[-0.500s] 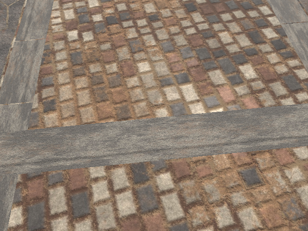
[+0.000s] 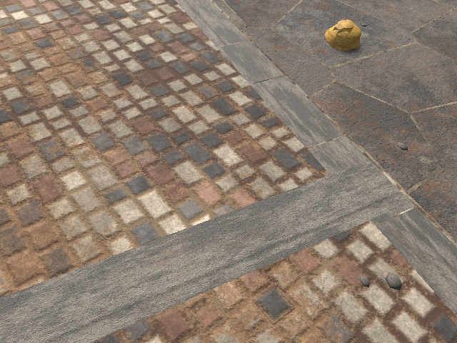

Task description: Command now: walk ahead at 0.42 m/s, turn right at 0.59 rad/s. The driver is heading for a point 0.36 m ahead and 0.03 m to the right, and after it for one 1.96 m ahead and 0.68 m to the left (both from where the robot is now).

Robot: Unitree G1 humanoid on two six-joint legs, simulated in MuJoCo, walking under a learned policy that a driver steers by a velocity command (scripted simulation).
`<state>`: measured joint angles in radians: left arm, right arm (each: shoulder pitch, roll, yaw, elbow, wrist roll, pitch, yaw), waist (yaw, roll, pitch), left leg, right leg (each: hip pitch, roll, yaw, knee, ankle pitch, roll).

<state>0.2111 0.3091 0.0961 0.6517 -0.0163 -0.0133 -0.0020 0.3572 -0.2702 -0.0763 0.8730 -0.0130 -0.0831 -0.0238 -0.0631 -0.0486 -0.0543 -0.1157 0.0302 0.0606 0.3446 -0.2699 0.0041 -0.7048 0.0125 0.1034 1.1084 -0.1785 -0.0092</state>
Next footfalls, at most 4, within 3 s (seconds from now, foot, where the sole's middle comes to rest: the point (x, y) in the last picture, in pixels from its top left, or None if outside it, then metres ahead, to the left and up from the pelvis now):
0.30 right None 0.26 -0.20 -0.78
0.80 left None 0.42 0.01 -0.78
1.24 right None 0.43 -0.23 -0.78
1.66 left None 0.32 0.05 -0.78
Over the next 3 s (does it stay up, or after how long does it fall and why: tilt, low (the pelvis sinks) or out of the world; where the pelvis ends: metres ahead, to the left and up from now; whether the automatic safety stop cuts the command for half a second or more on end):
stays up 0.66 0.11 0.00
